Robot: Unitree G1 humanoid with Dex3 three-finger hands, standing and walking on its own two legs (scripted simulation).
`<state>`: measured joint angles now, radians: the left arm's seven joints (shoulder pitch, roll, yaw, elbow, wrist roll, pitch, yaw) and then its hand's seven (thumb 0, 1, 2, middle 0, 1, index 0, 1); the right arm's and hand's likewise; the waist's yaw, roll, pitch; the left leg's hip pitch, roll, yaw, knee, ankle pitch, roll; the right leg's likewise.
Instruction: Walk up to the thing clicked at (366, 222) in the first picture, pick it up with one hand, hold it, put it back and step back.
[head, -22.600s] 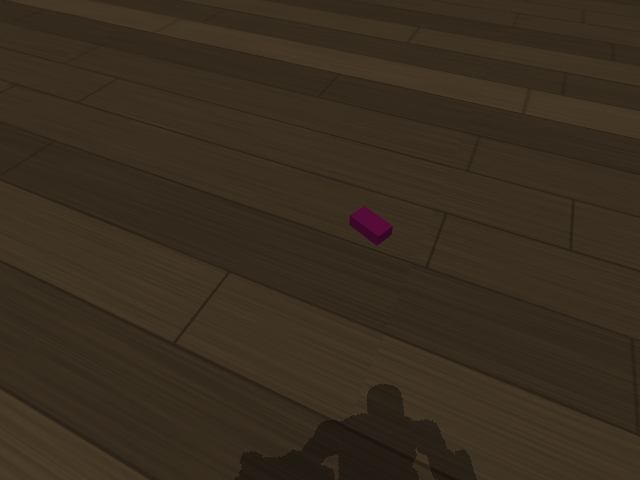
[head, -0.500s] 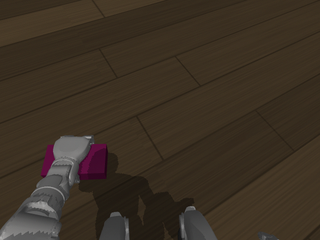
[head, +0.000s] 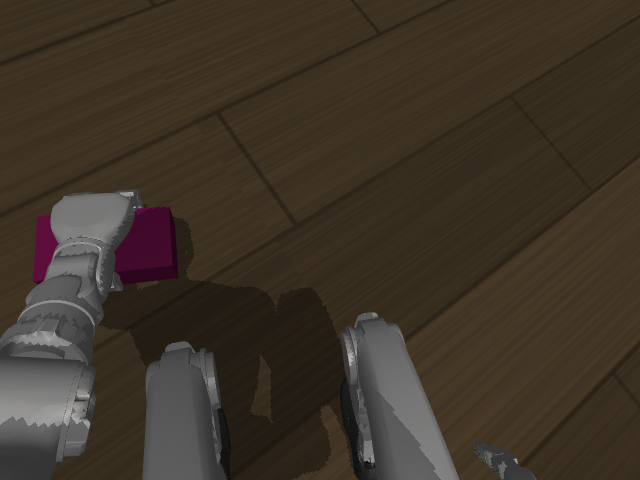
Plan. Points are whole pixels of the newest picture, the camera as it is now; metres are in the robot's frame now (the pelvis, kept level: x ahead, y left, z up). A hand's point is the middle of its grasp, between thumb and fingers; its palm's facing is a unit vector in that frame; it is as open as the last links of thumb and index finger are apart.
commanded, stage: crouch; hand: left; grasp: from above
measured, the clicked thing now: (111, 248) +0.45 +0.22 -0.18
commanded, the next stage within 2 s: lower in 0.90 s
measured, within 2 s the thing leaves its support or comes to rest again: neither
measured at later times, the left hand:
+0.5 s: hand (128, 246) +0.48 +0.22 -0.25, palm faces -0.48 +0.00 -0.88, open 11.6 cm
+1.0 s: hand (138, 245) +0.49 +0.22 -0.30, palm faces -0.47 +0.00 -0.88, open 11.6 cm
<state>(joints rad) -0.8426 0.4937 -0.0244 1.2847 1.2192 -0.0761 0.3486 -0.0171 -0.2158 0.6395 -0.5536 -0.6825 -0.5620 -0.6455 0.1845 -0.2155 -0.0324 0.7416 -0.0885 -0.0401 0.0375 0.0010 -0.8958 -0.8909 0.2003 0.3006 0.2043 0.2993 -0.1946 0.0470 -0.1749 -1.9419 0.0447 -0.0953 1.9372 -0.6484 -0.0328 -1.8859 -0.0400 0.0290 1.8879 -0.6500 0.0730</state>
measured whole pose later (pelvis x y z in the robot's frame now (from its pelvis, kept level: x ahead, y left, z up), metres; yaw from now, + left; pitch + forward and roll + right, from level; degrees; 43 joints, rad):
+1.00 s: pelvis -0.01 +0.00 -0.14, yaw -4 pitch +35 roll -8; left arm -1.09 0.70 0.04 1.53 1.29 -0.14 0.38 -0.02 -0.20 0.63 -0.54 -0.69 -0.55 -0.65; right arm 0.18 -0.26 0.07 0.73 -0.15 -0.05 0.13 0.00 -0.91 -0.89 0.20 0.30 0.20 0.30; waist -0.29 0.01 -0.04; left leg -2.33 0.02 -0.18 2.37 -0.67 -0.05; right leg -2.25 0.01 0.03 2.29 -0.67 0.08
